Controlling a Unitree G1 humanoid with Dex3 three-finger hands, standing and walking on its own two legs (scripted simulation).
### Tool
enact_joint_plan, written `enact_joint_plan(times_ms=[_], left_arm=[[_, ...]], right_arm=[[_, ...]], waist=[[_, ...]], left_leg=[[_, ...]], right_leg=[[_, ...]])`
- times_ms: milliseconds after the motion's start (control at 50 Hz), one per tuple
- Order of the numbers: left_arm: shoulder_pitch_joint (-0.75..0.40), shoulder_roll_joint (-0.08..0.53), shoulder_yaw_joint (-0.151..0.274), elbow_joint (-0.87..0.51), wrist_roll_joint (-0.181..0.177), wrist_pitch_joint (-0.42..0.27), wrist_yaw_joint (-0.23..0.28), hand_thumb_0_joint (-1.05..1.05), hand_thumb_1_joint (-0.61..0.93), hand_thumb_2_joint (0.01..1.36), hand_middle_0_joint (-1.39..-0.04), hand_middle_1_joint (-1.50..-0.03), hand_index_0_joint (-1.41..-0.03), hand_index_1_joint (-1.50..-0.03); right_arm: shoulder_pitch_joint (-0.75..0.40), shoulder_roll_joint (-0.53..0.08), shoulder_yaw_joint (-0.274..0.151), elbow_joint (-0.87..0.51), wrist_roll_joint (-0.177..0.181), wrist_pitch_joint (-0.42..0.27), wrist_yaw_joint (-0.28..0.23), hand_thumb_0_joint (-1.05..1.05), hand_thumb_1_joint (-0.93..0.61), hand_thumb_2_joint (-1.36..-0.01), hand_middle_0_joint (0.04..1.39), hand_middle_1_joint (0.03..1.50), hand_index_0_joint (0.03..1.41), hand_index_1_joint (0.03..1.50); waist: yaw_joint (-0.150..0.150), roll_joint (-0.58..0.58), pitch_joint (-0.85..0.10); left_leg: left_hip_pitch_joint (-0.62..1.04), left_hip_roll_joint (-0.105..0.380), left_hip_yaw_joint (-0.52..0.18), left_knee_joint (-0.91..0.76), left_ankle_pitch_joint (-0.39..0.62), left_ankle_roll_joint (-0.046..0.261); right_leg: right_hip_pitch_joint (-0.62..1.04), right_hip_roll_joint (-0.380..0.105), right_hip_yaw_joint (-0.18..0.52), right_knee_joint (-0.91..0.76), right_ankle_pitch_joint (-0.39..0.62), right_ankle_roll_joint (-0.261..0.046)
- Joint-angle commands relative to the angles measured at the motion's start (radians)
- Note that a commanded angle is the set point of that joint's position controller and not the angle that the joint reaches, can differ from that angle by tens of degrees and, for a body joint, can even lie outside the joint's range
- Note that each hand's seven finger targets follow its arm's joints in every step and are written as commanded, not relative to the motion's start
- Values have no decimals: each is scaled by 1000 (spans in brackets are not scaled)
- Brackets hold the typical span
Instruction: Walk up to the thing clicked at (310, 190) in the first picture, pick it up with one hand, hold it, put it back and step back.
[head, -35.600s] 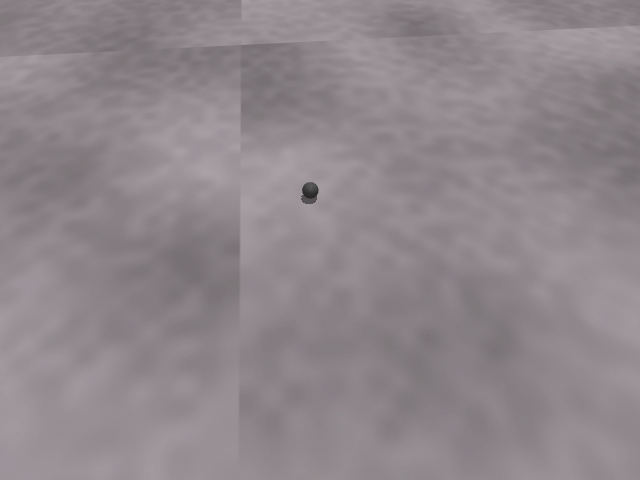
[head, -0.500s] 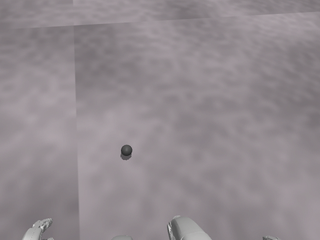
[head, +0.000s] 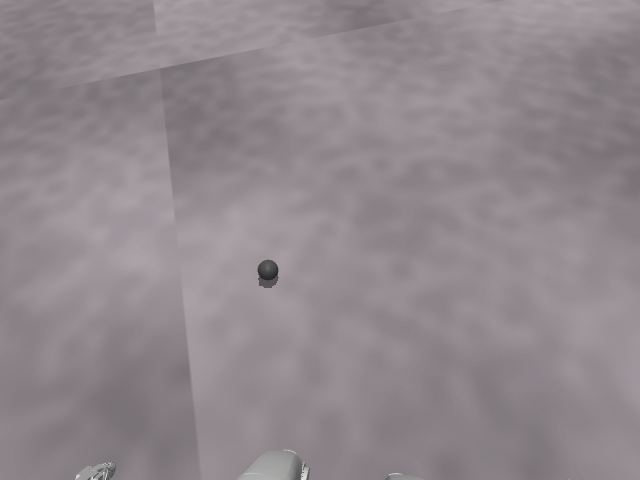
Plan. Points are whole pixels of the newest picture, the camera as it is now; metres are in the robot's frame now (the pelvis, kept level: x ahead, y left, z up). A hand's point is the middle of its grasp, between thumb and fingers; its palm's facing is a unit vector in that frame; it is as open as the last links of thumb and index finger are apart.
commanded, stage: step back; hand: left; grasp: from above
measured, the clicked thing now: (268, 270) +0.84 +0.25 -0.73
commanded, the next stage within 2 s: stand in 1.64 s
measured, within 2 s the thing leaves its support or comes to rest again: neither
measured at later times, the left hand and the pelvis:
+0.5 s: hand out of the picture -0.10 +0.24 -0.17, palm faces -0.02 -0.92 -0.39, open 7.4 cm; pelvis -0.18 -0.04 -0.02, yaw -2 degrees
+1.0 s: hand out of the picture -0.19 +0.24 -0.14, palm faces +0.08 -0.91 -0.40, open 7.4 cm; pelvis -0.23 -0.05 +0.00, yaw +4 degrees
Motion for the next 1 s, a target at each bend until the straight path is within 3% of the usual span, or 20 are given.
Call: enact_joint_plan(times_ms=[0,40,100,140,160,240,400,460,480,500,520,540,600,720,780,820,840,860,880,980], left_arm=[[-20,239,74,-116,4,-33,33,0,900,900,-200,-300,-200,-300],[-35,247,70,-128,-6,-26,35,0,900,900,-200,-300,-200,-300],[-77,230,52,-145,-22,-1,21,0,900,900,-200,-300,-200,-300],[-72,187,43,-161,-35,1,20,0,900,900,-200,-300,-200,-300],[-135,233,62,-156,-23,2,33,0,900,900,-200,-300,-200,-300],[-46,221,65,-94,-39,11,17,0,900,900,-200,-300,-200,-300],[-21,202,41,-58,-25,-42,9,0,900,900,-200,-300,-200,-300],[114,199,49,50,-21,-59,4,0,900,900,-200,-300,-200,-300],[135,233,62,79,-10,-63,4,0,900,900,-200,-300,-200,-300],[142,312,84,70,6,-67,6,0,900,900,-200,-300,-200,-300],[41,394,98,19,6,-64,9,0,900,900,-200,-300,-200,-300],[-60,426,97,-12,9,-63,12,0,900,900,-200,-300,-200,-300],[-116,276,61,-4,-1,-86,16,0,900,900,-200,-300,-200,-300],[39,304,79,37,6,-104,8,0,900,900,-200,-300,-200,-300],[16,316,69,33,-7,-93,0,0,900,900,-200,-300,-200,-300],[-2,267,42,24,-12,-85,-3,0,900,900,-200,-300,-200,-300],[-5,222,29,19,-14,-86,-3,0,900,900,-200,-300,-200,-300],[-51,175,18,10,-30,-91,-5,0,900,900,-200,-300,-200,-300],[-108,267,50,16,-22,-91,3,0,900,900,-200,-300,-200,-300],[-8,234,42,62,-27,-112,-16,0,900,900,-200,-300,-200,-300]], right_arm=[[-27,-136,-39,-91,-15,-48,-16,0,-900,-900,200,300,200,300],[25,-129,-39,-78,-20,-53,-15,0,-900,-900,200,300,200,300],[98,-148,-61,-36,-30,-59,-12,0,-900,-900,200,300,200,300],[15,-317,-90,-71,-45,-53,-6,0,-900,-900,200,300,200,300],[-2,-372,-99,-87,-44,-53,-9,0,-900,-900,200,300,200,300],[-111,-215,-59,-106,-46,-63,-25,0,-900,-900,200,300,200,300],[-29,-217,-65,-89,-40,-42,-8,0,-900,-900,200,300,200,300],[-81,-255,-72,-89,-34,-15,3,0,-900,-900,200,300,200,300],[-78,-207,-59,-88,-29,-9,5,0,-900,-900,200,300,200,300],[-88,-138,-41,-118,-23,-11,5,0,-900,-900,200,300,200,300],[-139,-138,-45,-139,-27,-15,-6,0,-900,-900,200,300,200,300],[-141,-195,-68,-109,-24,-17,-8,0,-900,-900,200,300,200,300],[-74,-172,-54,-38,-12,-30,9,0,-900,-900,200,300,200,300],[-93,-154,-42,-26,-33,-63,26,0,-900,-900,200,300,200,300],[-51,-155,-51,3,-36,-79,34,0,-900,-900,200,300,200,300],[28,-153,-64,42,-36,-90,33,0,-900,-900,200,300,200,300],[74,-182,-80,54,-42,-98,30,0,-900,-900,200,300,200,300],[91,-270,-96,57,-42,-98,28,0,-900,-900,200,300,200,300],[101,-327,-109,50,-39,-95,33,0,-900,-900,200,300,200,300],[28,-215,-78,25,-37,-102,36,0,-900,-900,200,300,200,300]], waist=[[42,-224,-143],[23,-242,-188],[-11,-129,-213],[9,204,-164],[-57,232,-132],[31,73,-109],[-53,200,-232],[10,197,-243],[11,86,-207],[25,-161,-153],[47,-194,-90],[43,-225,-22],[-26,-100,19],[66,-229,-44],[34,-211,-58],[-10,-139,-106],[-34,-30,-157],[-47,182,-140],[-75,135,-58],[-19,125,-24]], left_leg=[[-72,53,46,-230,-88,-16],[13,102,71,-446,-44,2],[238,105,76,-745,345,32],[295,460,-361,-767,565,215],[85,554,-466,-794,531,330],[170,348,-108,-691,649,218],[426,341,-68,-620,450,240],[238,301,-5,-563,248,190],[98,248,28,-453,145,139],[-143,121,72,-285,-54,70],[-114,77,-9,-185,-109,18],[1,113,-56,-95,-95,3],[-31,51,-36,-68,72,8],[-82,101,39,-367,-34,-15],[101,99,108,-560,-43,6],[310,72,106,-739,128,32],[453,163,-60,-768,102,68],[457,349,-396,-849,-94,165],[306,452,-508,-893,-240,277],[260,333,-217,-807,94,222]], right_leg=[[285,-228,196,-123,443,-195],[320,-240,202,-59,506,-180],[157,-152,117,78,337,-89],[-197,92,-9,349,-307,-1],[-111,70,130,524,-406,13],[-178,125,201,722,-206,3],[-82,28,32,120,-244,50],[162,51,-52,-220,-70,0],[214,36,43,-236,-76,-22],[227,-135,354,-285,-233,-82],[-43,-336,530,-373,-438,-198],[-245,-402,614,-420,-524,-257],[-87,-178,236,-281,-146,-136],[196,-215,284,-275,-254,-159],[102,-243,251,-248,-198,-171],[34,-171,140,-113,-74,-107],[-83,-119,76,39,-12,-67],[-259,33,-59,223,-194,-8],[-259,-6,4,322,-311,-15],[-151,-21,-23,194,-198,-9]])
